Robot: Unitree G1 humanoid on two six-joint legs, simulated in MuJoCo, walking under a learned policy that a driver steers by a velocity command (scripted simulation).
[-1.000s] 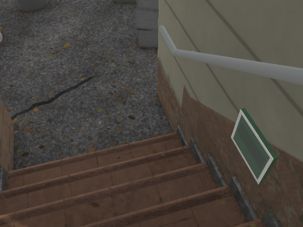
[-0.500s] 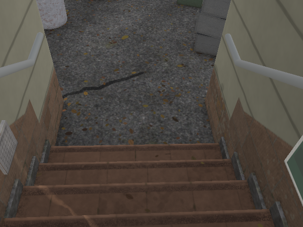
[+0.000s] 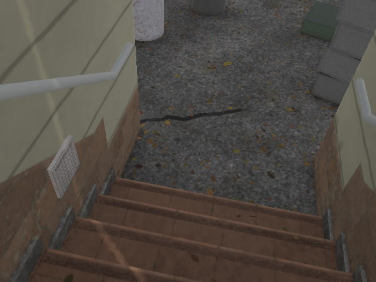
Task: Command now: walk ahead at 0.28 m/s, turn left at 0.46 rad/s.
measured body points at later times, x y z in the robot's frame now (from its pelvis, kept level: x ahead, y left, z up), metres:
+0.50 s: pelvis +0.14 -0.04 -0.07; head +0.15 -0.04 +0.38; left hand +0.04 +0.16 -0.21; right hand +0.34 -0.23 -0.17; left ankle +0.28 +0.09 -0.78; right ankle -0.05 -0.14 -0.70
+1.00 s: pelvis +0.40 -0.06 -0.25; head +0.39 -0.08 +0.20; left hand +0.52 +0.20 -0.36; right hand +0.35 -0.31 -0.40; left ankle +0.24 +0.06 -0.88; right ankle +0.52 -0.15 -0.98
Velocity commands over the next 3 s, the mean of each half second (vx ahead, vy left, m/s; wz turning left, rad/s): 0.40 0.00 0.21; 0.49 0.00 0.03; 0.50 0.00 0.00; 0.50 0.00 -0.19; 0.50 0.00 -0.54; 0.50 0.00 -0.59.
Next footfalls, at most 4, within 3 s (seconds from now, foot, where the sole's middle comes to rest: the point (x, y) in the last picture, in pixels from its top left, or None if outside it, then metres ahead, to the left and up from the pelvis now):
0.10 right None -0.01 -0.14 -0.74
0.58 left None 0.28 0.07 -0.92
1.04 right None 0.53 -0.15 -1.10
1.66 left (162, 255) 0.89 0.05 -1.27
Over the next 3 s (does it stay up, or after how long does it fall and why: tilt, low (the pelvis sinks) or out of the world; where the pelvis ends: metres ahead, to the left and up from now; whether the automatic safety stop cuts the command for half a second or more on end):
stays up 1.50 -0.13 -0.92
